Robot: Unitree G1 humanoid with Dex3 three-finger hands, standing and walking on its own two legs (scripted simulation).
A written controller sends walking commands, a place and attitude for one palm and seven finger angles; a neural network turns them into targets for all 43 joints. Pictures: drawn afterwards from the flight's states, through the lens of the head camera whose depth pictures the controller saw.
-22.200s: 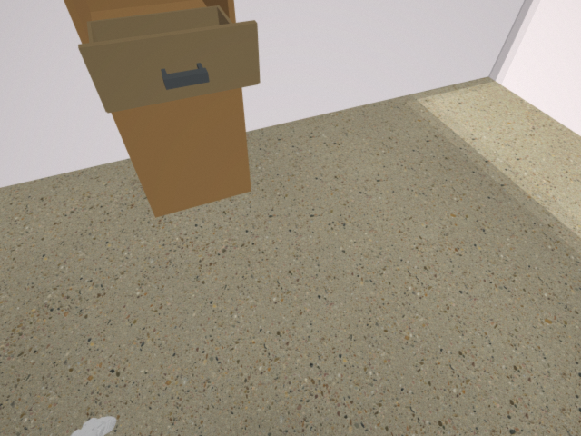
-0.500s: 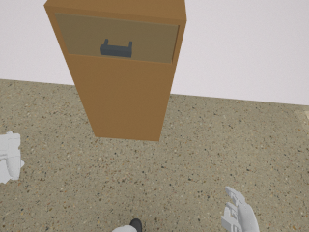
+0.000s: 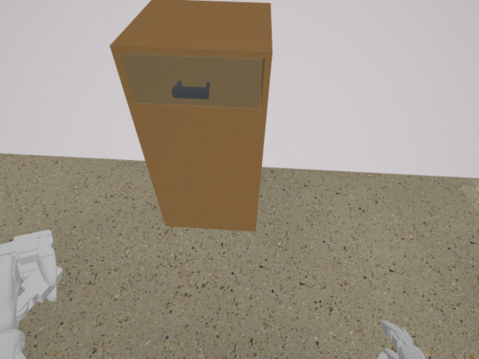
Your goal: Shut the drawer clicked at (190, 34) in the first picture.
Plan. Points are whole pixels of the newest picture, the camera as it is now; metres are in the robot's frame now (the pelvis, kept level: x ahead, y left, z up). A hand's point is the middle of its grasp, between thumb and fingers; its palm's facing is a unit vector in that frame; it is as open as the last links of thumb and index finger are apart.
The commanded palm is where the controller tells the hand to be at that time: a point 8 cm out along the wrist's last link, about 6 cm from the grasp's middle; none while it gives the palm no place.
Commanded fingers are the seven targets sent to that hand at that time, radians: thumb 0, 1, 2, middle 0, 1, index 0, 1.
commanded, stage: stop stepping back and stand still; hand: left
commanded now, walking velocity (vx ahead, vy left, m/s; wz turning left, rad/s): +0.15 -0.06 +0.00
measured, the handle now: (192, 88) +0.83 +0.21 +0.03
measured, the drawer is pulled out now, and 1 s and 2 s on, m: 0.00 0.00 0.00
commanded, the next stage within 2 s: let the arm hang, fingers relaxed in 0.70 s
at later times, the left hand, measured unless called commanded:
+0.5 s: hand (8, 312) +0.14 +0.28 +0.13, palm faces +0.37 -0.86 -0.36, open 3.3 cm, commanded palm +0.07 +0.32 +0.17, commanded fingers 0.00 0.90 0.90 -1.40 -1.60 -1.40 -1.60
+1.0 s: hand out of the picture +0.09 +0.26 -0.13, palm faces +0.03 -0.95 -0.31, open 3.1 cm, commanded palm none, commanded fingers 0.00 0.90 0.90 -0.96 -1.12 -0.96 -1.12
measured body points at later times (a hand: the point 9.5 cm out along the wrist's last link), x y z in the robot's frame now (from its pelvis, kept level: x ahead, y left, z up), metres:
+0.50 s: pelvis -0.06 +0.04 -0.02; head -0.05 +0.07 +0.43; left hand +0.12 +0.32 +0.15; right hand +0.08 -0.20 -0.09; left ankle -0.03 +0.14 -0.74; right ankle -0.04 -0.08 -0.72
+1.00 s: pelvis -0.05 +0.04 -0.02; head -0.03 +0.03 +0.43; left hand +0.08 +0.30 -0.10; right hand +0.09 -0.21 -0.14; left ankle -0.03 +0.14 -0.74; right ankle -0.03 -0.08 -0.74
